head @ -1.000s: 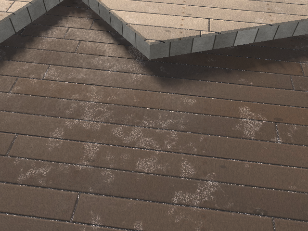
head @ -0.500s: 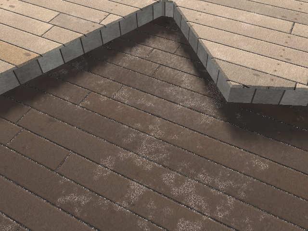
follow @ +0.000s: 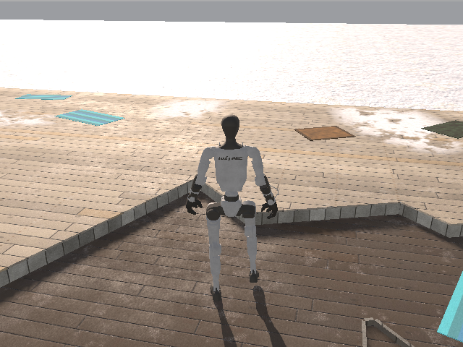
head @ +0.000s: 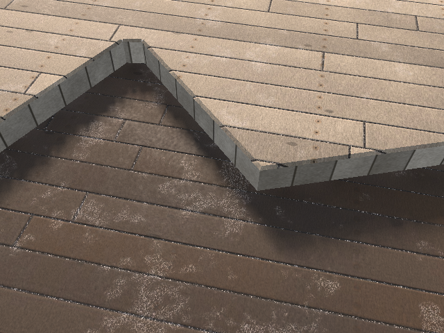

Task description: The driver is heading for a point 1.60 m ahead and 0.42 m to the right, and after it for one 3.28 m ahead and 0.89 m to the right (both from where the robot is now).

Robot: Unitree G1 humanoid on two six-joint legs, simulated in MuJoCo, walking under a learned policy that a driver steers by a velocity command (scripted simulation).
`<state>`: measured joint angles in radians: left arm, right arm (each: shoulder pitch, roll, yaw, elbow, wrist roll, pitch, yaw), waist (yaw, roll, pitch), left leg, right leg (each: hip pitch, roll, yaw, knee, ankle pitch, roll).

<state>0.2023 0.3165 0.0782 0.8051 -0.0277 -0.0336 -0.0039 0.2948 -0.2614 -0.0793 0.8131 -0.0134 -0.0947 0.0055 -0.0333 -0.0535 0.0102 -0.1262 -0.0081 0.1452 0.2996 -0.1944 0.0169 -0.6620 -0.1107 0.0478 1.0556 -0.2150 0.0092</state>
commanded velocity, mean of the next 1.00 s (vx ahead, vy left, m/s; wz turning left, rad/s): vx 0.50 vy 0.00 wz -0.40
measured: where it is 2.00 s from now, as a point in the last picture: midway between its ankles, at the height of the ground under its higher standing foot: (309, 162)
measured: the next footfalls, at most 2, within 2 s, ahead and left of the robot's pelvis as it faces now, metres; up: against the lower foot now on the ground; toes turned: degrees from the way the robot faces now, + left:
right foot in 0.26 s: +0.29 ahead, -0.17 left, +0.00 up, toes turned -13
left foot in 0.76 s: +0.62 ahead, -0.06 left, +0.00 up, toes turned -23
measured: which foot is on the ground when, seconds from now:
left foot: down 0.00-0.24, up 0.26-0.74, down 0.76-1.00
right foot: up 0.00-0.24, down 0.26-0.78, up 0.80-1.00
